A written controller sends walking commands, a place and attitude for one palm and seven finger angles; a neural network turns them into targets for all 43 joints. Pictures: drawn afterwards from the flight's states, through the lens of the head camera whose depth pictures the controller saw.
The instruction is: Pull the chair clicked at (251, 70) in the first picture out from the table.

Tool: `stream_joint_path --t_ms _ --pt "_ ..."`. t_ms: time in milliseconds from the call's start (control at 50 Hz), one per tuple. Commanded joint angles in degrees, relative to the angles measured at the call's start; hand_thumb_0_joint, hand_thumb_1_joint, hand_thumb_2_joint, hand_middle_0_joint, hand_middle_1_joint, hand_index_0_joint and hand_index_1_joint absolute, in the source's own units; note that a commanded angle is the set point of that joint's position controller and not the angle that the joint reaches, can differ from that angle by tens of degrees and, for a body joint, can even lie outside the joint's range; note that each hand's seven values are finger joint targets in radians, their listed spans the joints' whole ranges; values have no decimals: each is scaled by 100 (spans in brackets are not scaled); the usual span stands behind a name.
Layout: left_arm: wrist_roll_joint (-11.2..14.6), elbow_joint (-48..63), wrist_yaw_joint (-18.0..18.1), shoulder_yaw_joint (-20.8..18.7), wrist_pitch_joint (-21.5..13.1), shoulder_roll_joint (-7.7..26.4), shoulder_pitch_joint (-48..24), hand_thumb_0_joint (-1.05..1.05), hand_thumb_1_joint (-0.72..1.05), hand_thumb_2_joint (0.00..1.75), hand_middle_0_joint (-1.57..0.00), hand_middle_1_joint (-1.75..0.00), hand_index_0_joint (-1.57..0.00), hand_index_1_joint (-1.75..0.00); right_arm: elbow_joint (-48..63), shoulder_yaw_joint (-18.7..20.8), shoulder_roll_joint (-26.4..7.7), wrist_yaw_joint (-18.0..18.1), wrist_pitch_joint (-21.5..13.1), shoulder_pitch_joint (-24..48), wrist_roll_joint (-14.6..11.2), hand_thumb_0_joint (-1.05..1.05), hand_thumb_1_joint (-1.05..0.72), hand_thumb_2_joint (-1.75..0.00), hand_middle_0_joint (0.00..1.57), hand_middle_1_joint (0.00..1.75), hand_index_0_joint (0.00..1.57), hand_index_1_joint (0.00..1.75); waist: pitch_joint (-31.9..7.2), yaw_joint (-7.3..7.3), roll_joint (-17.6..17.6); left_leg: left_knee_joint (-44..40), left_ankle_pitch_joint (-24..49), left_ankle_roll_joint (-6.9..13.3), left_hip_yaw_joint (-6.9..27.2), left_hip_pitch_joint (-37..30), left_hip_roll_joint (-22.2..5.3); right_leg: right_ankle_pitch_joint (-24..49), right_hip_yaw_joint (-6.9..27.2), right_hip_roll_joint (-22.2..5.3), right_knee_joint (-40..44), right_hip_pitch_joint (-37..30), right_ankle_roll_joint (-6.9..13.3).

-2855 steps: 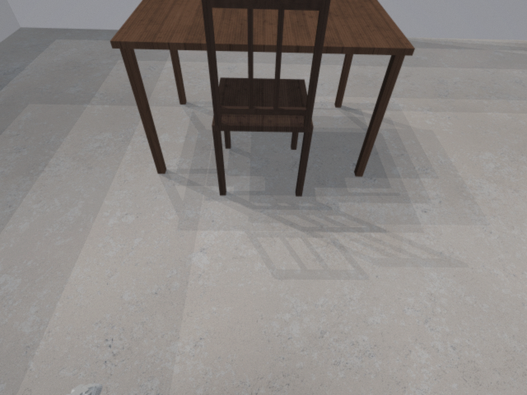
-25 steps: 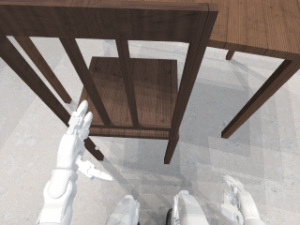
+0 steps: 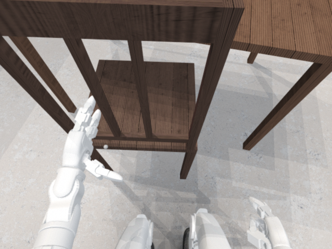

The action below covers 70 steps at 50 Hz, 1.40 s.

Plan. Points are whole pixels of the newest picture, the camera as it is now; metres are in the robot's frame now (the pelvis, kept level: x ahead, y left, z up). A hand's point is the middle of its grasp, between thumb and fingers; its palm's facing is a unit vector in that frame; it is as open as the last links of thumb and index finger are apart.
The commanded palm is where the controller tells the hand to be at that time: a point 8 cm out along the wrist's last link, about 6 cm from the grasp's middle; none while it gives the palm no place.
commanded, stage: push the fingers through the gap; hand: left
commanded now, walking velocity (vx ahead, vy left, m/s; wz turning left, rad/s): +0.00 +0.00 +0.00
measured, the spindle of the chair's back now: (101, 101) +0.45 +0.17 +0.05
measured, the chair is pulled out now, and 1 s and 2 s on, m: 0.14 0.14 0.14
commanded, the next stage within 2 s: hook a spindle and tug to test in 1.20 s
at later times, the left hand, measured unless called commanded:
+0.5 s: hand (110, 131) +0.38 +0.15 +0.02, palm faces -0.04 -1.00 -0.06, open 16.9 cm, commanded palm +0.36 +0.20 +0.02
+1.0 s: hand (111, 118) +0.42 +0.15 +0.02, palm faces -0.02 -1.00 -0.06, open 16.9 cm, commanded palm +0.39 +0.20 +0.02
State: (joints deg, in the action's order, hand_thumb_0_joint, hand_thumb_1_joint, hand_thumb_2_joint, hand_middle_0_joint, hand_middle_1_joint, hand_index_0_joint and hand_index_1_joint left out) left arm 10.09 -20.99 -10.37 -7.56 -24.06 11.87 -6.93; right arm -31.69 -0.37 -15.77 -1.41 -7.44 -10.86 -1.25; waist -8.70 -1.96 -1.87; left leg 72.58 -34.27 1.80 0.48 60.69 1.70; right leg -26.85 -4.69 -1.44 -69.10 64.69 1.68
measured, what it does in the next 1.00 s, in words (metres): stands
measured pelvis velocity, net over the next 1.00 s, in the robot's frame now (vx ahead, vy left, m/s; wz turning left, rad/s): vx -0.01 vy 0.00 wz -0.02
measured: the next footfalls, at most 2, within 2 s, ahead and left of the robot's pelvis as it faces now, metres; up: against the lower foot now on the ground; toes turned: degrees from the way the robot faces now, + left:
none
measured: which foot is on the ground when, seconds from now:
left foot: down 0.00-1.00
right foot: down 0.00-1.00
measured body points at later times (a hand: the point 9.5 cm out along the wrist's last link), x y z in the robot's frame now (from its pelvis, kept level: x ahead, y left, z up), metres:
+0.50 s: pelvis +0.00 +0.00 +0.00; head +0.12 +0.00 +0.43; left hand +0.38 +0.20 +0.03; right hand +0.14 -0.25 -0.12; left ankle +0.00 +0.10 -0.63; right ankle +0.05 -0.11 -0.63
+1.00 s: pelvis -0.01 +0.00 +0.00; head +0.13 +0.00 +0.43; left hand +0.41 +0.20 +0.03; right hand +0.09 -0.26 -0.12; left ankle +0.00 +0.10 -0.63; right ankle +0.05 -0.11 -0.63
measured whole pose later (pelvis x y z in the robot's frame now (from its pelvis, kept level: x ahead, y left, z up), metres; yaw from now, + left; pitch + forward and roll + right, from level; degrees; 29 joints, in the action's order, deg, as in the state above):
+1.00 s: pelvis -0.01 +0.00 +0.00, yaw -1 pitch +25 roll -1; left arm 7.3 -43.2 -8.9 -14.5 -28.9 14.9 -27.2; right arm -35.0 0.0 -16.2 -3.0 -3.5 -14.5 -0.1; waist -8.8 -4.8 -1.8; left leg 72.8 -33.6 1.9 -0.6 63.8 1.1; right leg -25.5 -3.6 -0.7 -69.2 68.3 1.6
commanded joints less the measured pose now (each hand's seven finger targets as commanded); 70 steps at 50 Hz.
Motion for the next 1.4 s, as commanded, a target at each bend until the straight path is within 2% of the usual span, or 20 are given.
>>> stream_joint_path --t_ms 0,120,160,300,420,520,540,640,700,760,820,860,900,940,1020,1060,1120,1160,1280,1380 --pt "9 1013 148 -416 -453 752 -1168 0 -50 30 -6 -8 -6 -8 670 358 -803 47 -212 -112 24 0 -90 -90 20 30 20 30 -2223 -39 124 -1038 2010 -94 274 -802 -23 1221 348 70 773 -1920 21" --pt "-85 924 224 -231 -589 612 -1560 0 -50 30 -6 -8 -6 -8 599 365 -805 3 -167 -170 61 0 -90 -90 20 30 20 30 -2344 -79 -99 -1050 2200 -149 350 -1062 -51 1225 301 75 699 -1723 32" --pt "-75 756 238 -280 -562 636 -1600 0 -50 30 -6 -8 -6 -8 561 377 -832 -2 -132 -196 61 0 -90 -90 20 30 20 30 -2355 -108 114 -1035 2126 -131 331 -966 -54 1223 307 88 729 -1784 16" --pt "-141 541 276 -237 -599 603 -2158 0 -50 30 -6 -8 -6 -8 491 379 -833 -8 -64 -258 76 0 -90 -90 20 30 20 30 -2446 -156 -65 -1028 2231 -154 360 -1098 -58 1239 301 90 697 -1661 19" --pt "-169 72 332 -468 -654 775 -2527 0 -50 30 -6 -8 -6 -8 400 376 -839 -16 -4 -318 88 0 -90 -90 20 30 20 30 -2445 -191 163 -979 1978 -109 276 -788 -13 1244 379 101 739 -1843 3" --pt "-216 -127 297 -365 -709 697 -2866 0 -50 30 -6 -8 -6 -8 366 376 -840 -34 26 -388 102 0 -90 -90 20 30 20 30 -2557 -223 -62 -974 2095 -128 282 -922 -19 1289 378 103 715 -1755 11" --pt "-209 -216 319 -545 -712 876 -2916 0 -50 30 -6 -8 -6 -8 339 381 -858 -29 40 -415 105 0 -90 -90 20 30 20 30 -2545 -214 55 -972 2107 -133 292 -861 -23 1333 381 113 705 -1802 15" --pt "-265 -589 320 -554 -762 874 -3301 0 -50 30 -6 -8 -6 -8 274 378 -863 -43 81 -483 114 0 -90 -90 20 30 20 30 -2510 -279 64 -947 1913 -104 250 -676 -2 1239 416 118 724 -1790 6" --pt "-285 -724 346 -765 -815 1089 -3426 0 -50 30 -6 -8 -6 -8 255 383 -880 -44 98 -552 129 0 -90 -90 20 30 20 30 -2677 -254 35 -921 1971 -92 213 -607 17 1378 460 118 707 -1943 16" --pt "-275 -956 307 -749 -833 1080 -3762 0 -50 30 -6 -8 -6 -8 189 368 -866 -52 118 -601 136 0 -90 -90 20 30 20 30 -2608 -355 85 -865 1838 -62 156 -444 33 1352 512 122 757 -1962 -7" --pt "-259 -1066 252 -1036 -869 1377 -3679 0 -50 30 -6 -8 -6 -8 209 370 -889 -53 144 -662 149 0 -90 -90 20 30 20 30 -2780 -265 82 -872 1901 -57 120 -371 40 1498 564 124 755 -2205 7" --pt "-223 -931 168 -885 -880 1201 -3466 0 -50 30 -6 -8 -6 -8 269 368 -857 -93 149 -662 140 0 -90 -90 20 30 20 30 -2892 -199 -100 -922 2055 -75 113 -514 43 1649 555 131 753 -2277 25" --pt "-199 -1076 131 -783 -847 1067 -3459 0 -50 30 -6 -8 -6 -8 253 375 -867 -108 172 -682 120 0 -90 -90 20 30 20 30 -2740 -288 8 -937 2044 -68 145 -525 22 1570 497 148 776 -2113 9" --pt "-181 -1166 128 -959 -850 1264 -3445 0 -50 30 -6 -8 -6 -8 207 386 -911 -98 190 -711 114 0 -90 -90 20 30 20 30 -2616 -278 159 -950 1832 -57 138 -378 18 1374 522 154 827 -2104 -1" --pt "-184 -928 141 -842 -970 1197 -3723 0 -50 30 -6 -8 -6 -8 194 396 -910 -88 163 -717 128 0 -90 -90 20 30 20 30 -2698 -301 -102 -973 1823 -70 174 -623 17 1239 490 154 824 -1922 5" --pt "-194 -996 175 -822 -1000 1163 -3827 0 -50 30 -6 -8 -6 -8 143 396 -919 -85 157 -741 144 0 -90 -90 20 30 20 30 -2632 -358 58 -960 1864 -64 196 -620 6 1271 461 163 814 -1878 -2" --pt "-238 -1034 212 -692 -1031 1022 -3892 0 -50 30 -6 -8 -6 -8 124 403 -924 -95 155 -745 156 0 -90 -90 20 30 20 30 -2633 -383 -87 -954 1984 -89 248 -796 -4 1255 406 164 761 -1674 4" --pt "-257 -1004 242 -813 -1035 1154 -3727 0 -50 30 -6 -8 -6 -8 135 415 -943 -109 166 -768 169 0 -90 -90 20 30 20 30 -2774 -293 -161 -965 2154 -127 270 -898 -8 1350 393 154 722 -1735 19" --pt "-294 -956 310 -659 -982 928 -3691 0 -50 30 -6 -8 -6 -8 209 423 -913 -127 223 -724 149 0 -90 -90 20 30 20 30 -2728 -325 -120 -978 2332 -147 312 -1021 -45 1405 341 161 686 -1604 14" --pt "-354 -1040 390 -566 -972 848 -3748 0 -50 30 -15 -35 -15 -35 225 406 -894 -135 263 -687 152 0 -90 -90 20 30 20 30 -2543 -373 -62 -990 2211 -149 320 -935 -49 1297 327 162 702 -1511 12"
